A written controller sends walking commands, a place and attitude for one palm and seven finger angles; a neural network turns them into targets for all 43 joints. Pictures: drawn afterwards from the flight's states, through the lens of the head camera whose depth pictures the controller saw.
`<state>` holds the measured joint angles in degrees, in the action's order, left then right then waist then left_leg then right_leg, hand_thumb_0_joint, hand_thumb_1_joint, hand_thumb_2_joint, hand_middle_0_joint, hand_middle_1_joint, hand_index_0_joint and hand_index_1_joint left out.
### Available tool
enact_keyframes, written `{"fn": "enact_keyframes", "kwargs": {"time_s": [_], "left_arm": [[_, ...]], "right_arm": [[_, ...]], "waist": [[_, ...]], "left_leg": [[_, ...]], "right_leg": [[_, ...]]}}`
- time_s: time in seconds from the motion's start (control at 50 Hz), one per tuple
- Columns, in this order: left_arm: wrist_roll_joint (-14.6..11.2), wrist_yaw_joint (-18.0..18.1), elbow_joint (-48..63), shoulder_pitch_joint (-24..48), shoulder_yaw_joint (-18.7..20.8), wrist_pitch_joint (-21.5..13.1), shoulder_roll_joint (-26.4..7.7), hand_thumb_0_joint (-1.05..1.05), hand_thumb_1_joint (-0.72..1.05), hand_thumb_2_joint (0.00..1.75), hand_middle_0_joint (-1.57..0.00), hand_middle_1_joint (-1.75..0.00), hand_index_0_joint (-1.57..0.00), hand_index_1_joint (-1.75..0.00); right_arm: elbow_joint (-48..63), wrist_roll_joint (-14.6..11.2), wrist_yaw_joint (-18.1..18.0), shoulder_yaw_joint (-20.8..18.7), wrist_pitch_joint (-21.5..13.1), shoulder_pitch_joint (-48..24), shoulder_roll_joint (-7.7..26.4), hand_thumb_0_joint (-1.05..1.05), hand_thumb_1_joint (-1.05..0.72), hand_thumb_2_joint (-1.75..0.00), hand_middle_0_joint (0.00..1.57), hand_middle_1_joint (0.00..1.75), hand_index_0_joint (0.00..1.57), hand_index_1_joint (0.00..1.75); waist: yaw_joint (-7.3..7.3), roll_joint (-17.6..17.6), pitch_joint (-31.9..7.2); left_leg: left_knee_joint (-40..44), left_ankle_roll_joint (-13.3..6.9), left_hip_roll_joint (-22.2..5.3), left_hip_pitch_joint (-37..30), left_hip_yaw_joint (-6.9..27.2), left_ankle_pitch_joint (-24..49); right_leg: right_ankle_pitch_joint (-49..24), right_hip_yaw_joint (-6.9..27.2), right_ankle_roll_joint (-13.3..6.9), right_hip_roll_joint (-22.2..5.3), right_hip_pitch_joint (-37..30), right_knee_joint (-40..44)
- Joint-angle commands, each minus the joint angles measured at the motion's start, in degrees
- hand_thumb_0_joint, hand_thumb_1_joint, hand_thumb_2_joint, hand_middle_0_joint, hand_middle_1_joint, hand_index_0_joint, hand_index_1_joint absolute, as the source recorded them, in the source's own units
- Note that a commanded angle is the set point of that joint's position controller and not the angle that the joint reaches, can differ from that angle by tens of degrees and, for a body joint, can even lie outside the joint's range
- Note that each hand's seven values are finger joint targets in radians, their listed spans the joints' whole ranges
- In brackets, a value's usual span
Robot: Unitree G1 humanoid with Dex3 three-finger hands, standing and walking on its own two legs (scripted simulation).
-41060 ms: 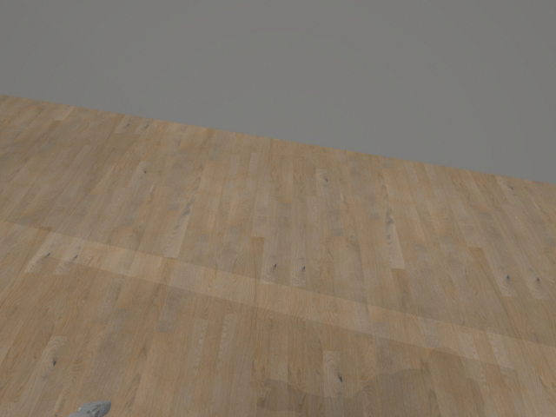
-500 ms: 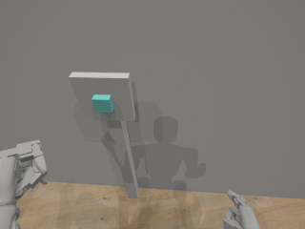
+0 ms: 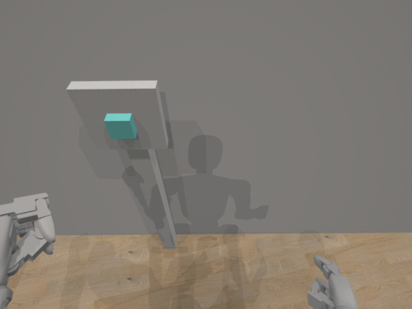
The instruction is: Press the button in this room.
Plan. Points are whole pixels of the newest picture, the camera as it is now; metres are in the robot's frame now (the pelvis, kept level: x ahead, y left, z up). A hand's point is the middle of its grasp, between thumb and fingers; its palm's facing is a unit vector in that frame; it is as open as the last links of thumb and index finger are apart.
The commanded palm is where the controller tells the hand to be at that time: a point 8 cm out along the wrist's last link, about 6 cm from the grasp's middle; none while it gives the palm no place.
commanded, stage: step back with the hand held close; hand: left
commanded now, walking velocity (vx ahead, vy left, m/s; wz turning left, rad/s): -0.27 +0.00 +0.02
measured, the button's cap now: (121, 125) +0.47 +0.23 +0.09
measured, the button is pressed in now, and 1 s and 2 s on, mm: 0 0 0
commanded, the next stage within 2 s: stop stepping back and stand still in 0.98 s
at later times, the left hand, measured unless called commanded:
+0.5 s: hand out of the picture +0.10 +0.27 +0.16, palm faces +0.41 -0.79 -0.45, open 3.1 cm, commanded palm +0.04 +0.30 +0.17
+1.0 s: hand out of the picture +0.04 +0.28 +0.17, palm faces +0.28 -0.87 -0.40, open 3.1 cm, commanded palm -0.01 +0.32 +0.17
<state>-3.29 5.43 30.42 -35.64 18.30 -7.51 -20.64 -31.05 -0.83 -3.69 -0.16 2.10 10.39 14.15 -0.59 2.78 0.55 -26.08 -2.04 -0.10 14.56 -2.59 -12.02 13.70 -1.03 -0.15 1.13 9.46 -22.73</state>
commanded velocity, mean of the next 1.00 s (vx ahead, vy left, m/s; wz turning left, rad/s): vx -0.34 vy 0.00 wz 0.01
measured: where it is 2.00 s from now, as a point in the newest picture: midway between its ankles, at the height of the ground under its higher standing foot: outside the picture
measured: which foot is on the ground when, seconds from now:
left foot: down 0.00-1.00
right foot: down 0.00-0.62, up 0.64-0.94, down 0.96-1.00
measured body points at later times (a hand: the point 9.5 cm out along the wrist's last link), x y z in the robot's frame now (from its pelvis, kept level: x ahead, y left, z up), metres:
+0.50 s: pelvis -0.08 +0.02 -0.02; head -0.06 +0.03 +0.43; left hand +0.08 +0.31 +0.18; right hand +0.10 -0.21 -0.09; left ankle +0.02 +0.09 -0.74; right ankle -0.02 -0.11 -0.74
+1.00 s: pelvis -0.16 +0.05 -0.02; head -0.14 +0.09 +0.43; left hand +0.02 +0.32 +0.19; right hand +0.03 -0.17 -0.08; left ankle +0.02 +0.09 -0.74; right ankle -0.28 -0.08 -0.74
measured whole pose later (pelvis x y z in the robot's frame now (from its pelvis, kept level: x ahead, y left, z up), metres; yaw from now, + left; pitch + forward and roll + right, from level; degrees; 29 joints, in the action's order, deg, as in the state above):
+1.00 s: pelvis -0.16 +0.05 -0.02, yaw -5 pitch +3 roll -5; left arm -4.2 6.9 37.6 -33.3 21.5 -15.8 -25.0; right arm -35.8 1.8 -1.9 2.1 -5.6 7.1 9.8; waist -2.2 0.4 -0.7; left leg -26.4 -0.8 -0.8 31.6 -3.0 -1.0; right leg 20.1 -1.0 0.3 2.9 4.0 -22.1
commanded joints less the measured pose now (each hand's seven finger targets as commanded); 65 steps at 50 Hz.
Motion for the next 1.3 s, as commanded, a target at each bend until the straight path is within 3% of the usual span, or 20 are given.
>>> {"fn": "enact_keyframes", "kwargs": {"time_s": [0.0,0.34,0.42,0.48,0.54,0.58,0.62,0.68,0.86,0.92,0.94,0.98,1.04,1.08,1.1,1.14,1.16,1.18,1.2,1.28], "left_arm": [[-0.67,2.19,13.87,-0.56,9.87,-4.27,-11.59,0.0,0.9,0.9,-1.3,-1.5,-1.3,-1.5],[1.67,3.41,15.46,0.85,10.6,-8.25,-9.81,0.0,0.9,0.9,-1.3,-1.5,-1.3,-1.5],[1.77,3.76,15.9,2.3,10.78,-8.73,-10.42,0.0,0.9,0.9,-1.3,-1.5,-1.3,-1.5],[1.39,4.75,14.61,3.64,8.3,-8.74,-9.49,0.0,0.9,0.9,-1.3,-1.5,-1.3,-1.5],[1.3,5.57,15.52,4.94,8.37,-8.34,-10.27,0.0,0.9,0.9,-1.3,-1.5,-1.3,-1.5],[1.21,5.42,18.06,4.63,9.43,-9.01,-11.36,0.0,0.9,0.9,-1.3,-1.5,-1.3,-1.5],[2.43,5.04,20.57,5.06,11.53,-10.23,-11.98,0.0,0.9,0.9,-1.3,-1.5,-1.3,-1.5],[1.5,4.96,19.8,3.29,13.72,-10.99,-12.58,0.0,0.9,0.9,-1.3,-1.5,-1.3,-1.5],[-1.03,2.69,17.71,2.08,7.58,-10.46,-11.14,0.0,0.9,0.9,-1.3,-1.5,-1.3,-1.5],[-1.94,2.87,18.84,4.87,11.6,-11.9,-16.02,0.0,0.9,0.9,-1.3,-1.5,-1.3,-1.5],[-2.17,3.09,19.68,6.28,12.3,-11.92,-16.71,0.0,0.9,0.9,-1.3,-1.5,-1.3,-1.5],[-1.96,1.93,16.61,7.68,8.61,-10.8,-12.69,0.0,0.9,0.9,-1.3,-1.5,-1.3,-1.5],[-2.59,1.35,17.17,5.08,10.49,-9.77,-13.65,0.0,0.9,0.9,-1.3,-1.5,-1.3,-1.5],[-2.94,1.68,17.11,2.07,14.66,-10.06,-15.67,0.0,0.9,0.9,-1.3,-1.5,-1.3,-1.5],[-3.25,1.67,18.02,-0.4,15.33,-9.28,-15.83,0.0,0.9,0.9,-1.3,-1.5,-1.3,-1.5],[-2.92,1.44,19.55,-5.26,14.57,-8.92,-14.85,0.0,0.9,0.9,-1.3,-1.5,-1.3,-1.5],[-2.3,1.55,20.18,-7.37,14.01,-8.32,-14.9,0.0,0.9,0.9,-1.3,-1.5,-1.3,-1.5],[-2.43,1.89,22.27,-7.18,14.25,-7.34,-15.11,0.0,0.9,0.9,-1.3,-1.5,-1.3,-1.5],[-1.92,1.9,22.88,-4.18,12.88,-5.52,-14.29,0.0,0.9,0.9,-1.3,-1.5,-1.3,-1.5],[1.43,4.13,11.87,9.75,7.79,-4.3,-9.54,0.0,0.9,0.9,-1.3,-1.5,-1.3,-1.5]], "right_arm": [[10.5,-0.18,-0.75,-2.55,-2.13,-5.91,5.3,0.0,-0.9,-0.9,0.2,0.3,0.2,0.3],[10.49,0.45,-1.19,-2.82,-7.13,-4.13,6.53,0.0,-0.9,-0.9,0.2,0.3,0.2,0.3],[9.59,1.0,-1.13,-3.18,-8.13,-3.52,6.31,0.0,-0.9,-0.9,0.2,0.3,0.2,0.3],[6.94,1.12,-0.61,-2.89,-7.81,-1.62,5.19,0.0,-0.9,-0.9,0.2,0.3,0.2,0.3],[5.93,0.96,-0.53,-2.58,-7.12,-1.9,4.7,0.0,-0.9,-0.9,0.2,0.3,0.2,0.3],[7.23,0.87,-1.07,-2.48,-7.13,-3.71,5.73,0.0,-0.9,-0.9,0.2,0.3,0.2,0.3],[8.16,1.82,-1.51,-2.58,-8.86,-6.07,6.74,0.0,-0.9,-0.9,0.2,0.3,0.2,0.3],[6.07,2.12,0.16,-3.83,-10.79,-4.6,5.1,0.0,-0.9,-0.9,0.2,0.3,0.2,0.3],[1.58,3.07,1.66,-2.36,-10.5,-1.04,3.99,0.0,-0.9,-0.9,0.2,0.3,0.2,0.3],[0.67,2.9,0.96,-1.41,-8.55,-1.45,2.9,0.0,-0.9,-0.9,0.2,0.3,0.2,0.3],[1.9,3.0,0.53,-0.42,-9.14,-3.6,2.55,0.0,-0.9,-0.9,0.2,0.3,0.2,0.3],[2.13,1.0,-0.37,-2.35,-10.04,-4.39,4.93,0.0,-0.9,-0.9,0.2,0.3,0.2,0.3],[4.12,1.4,-0.67,-1.58,-9.73,-7.28,5.5,0.0,-0.9,-0.9,0.2,0.3,0.2,0.3],[4.82,2.75,-0.07,-2.61,-9.93,-7.04,6.47,0.0,-0.9,-0.9,0.2,0.3,0.2,0.3],[4.88,3.44,0.35,-2.65,-9.25,-6.47,5.28,0.0,-0.9,-0.9,0.2,0.3,0.2,0.3],[5.69,1.88,1.29,-2.29,-9.1,-5.0,3.57,0.0,-0.9,-0.9,0.2,0.3,0.2,0.3],[5.3,0.55,1.47,-2.73,-8.39,-3.21,3.47,0.0,-0.9,-0.9,0.2,0.3,0.2,0.3],[4.67,0.87,1.26,-3.87,-6.94,-3.34,4.37,0.0,-0.9,-0.9,0.2,0.3,0.2,0.3],[4.93,0.67,1.06,-3.79,-5.81,-4.32,4.47,0.0,-0.9,-0.9,0.2,0.3,0.2,0.3],[2.76,1.76,-1.34,-2.09,-7.97,-5.18,4.48,0.0,-0.9,-0.9,0.2,0.3,0.2,0.3]], "waist": [[-0.22,-1.16,-10.31],[0.4,2.58,-3.77],[0.68,-1.4,-2.76],[1.57,-9.97,-3.42],[2.33,-10.98,-4.38],[1.9,-0.37,-2.15],[1.08,19.06,-3.98],[0.15,5.05,-8.23],[0.29,9.88,-13.21],[1.28,-3.9,-12.63],[0.83,-4.46,-11.62],[2.41,-9.66,-6.7],[0.82,7.48,-5.61],[-0.51,15.45,-9.45],[-1.21,14.82,-12.34],[-1.95,12.29,-14.86],[-0.46,-0.76,-13.8],[-0.27,-13.64,-8.57],[0.74,-15.47,-4.06],[2.27,-8.52,5.67]], "left_leg": [[0.37,-0.84,-4.55,-5.55,4.48,21.65],[9.62,-3.91,-8.73,24.03,12.09,-24.26],[2.1,-2.24,-5.22,18.6,9.37,-22.78],[-15.35,0.92,-0.32,3.84,5.26,-11.7],[-13.83,0.84,-0.49,-0.62,5.9,-7.84],[0.2,-1.14,-5.32,4.55,12.73,-13.64],[24.19,-6.86,-19.75,26.48,32.43,-35.4],[17.48,-6.19,-17.38,15.75,23.21,-22.14],[16.05,7.13,-9.11,-8.21,9.18,1.26],[-9.34,4.73,-4.13,-16.55,4.28,3.65],[-10.04,4.66,-2.82,-14.7,2.35,1.67],[-9.72,4.1,-1.75,-16.27,5.12,2.71],[13.81,1.73,-8.19,-5.54,17.34,1.14],[31.16,7.69,-13.39,7.24,25.43,-28.84],[30.67,11.85,-11.8,7.6,21.42,-26.84],[14.65,9.48,-2.94,4.82,5.41,-14.56],[-8.98,8.02,3.85,-2.77,-2.7,-9.41],[-35.7,6.83,6.36,-5.81,2.24,-8.71],[-49.79,5.29,3.08,3.31,9.06,-7.7],[-21.13,1.38,-4.55,7.92,3.82,-10.99]], "right_leg": [[-22.14,2.71,0.94,-4.22,0.24,-1.17],[2.94,4.46,0.27,-1.35,-5.9,-9.89],[12.13,10.11,-1.8,-4.07,3.93,-2.12],[15.34,17.12,-6.39,-13.67,19.69,7.84],[6.19,11.48,-5.66,-13.61,21.12,4.67],[10.67,5.93,-1.89,-5.91,19.53,-3.29],[11.71,2.17,1.47,5.09,0.34,-35.34],[14.29,4.39,0.57,4.19,7.09,-44.06],[11.37,-3.27,-2.83,3.8,1.02,6.34],[-2.35,7.01,-6.83,-11.94,17.56,13.34],[-7.54,4.74,-6.27,-13.17,17.35,10.08],[1.45,0.35,-5.02,-8.81,23.76,5.6],[16.48,-2.79,-0.44,4.78,13.23,-7.19],[25.29,-2.92,-2.51,9.63,-0.42,-21.84],[24.72,-4.53,-3.66,10.78,-4.08,-21.42],[20.19,-5.48,-3.98,8.11,-6.26,-4.08],[18.97,1.89,-5.01,-2.16,7.18,8.42],[25.56,16.54,-8.81,-17.73,29.09,16.92],[33.12,20.3,-13.97,-23.21,35.34,14.91],[22.55,4.24,-6.57,-14.73,22.05,8.92]]}}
